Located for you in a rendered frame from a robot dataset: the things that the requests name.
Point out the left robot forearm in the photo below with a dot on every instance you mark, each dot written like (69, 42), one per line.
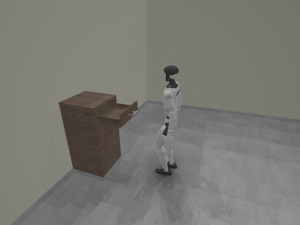
(172, 120)

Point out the right robot upper arm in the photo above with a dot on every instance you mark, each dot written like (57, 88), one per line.
(180, 97)

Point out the right robot shin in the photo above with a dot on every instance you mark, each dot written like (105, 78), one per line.
(170, 155)

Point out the left robot upper arm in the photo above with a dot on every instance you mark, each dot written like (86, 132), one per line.
(168, 95)

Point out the right robot forearm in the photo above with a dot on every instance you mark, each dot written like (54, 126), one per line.
(178, 109)

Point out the left robot hand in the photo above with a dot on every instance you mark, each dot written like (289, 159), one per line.
(168, 139)

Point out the cabinet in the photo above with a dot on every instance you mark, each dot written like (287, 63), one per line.
(93, 147)

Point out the drawer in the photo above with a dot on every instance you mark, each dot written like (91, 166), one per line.
(115, 114)

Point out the robot left foot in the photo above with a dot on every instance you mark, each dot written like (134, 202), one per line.
(161, 171)

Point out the handle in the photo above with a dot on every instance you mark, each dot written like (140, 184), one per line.
(134, 113)

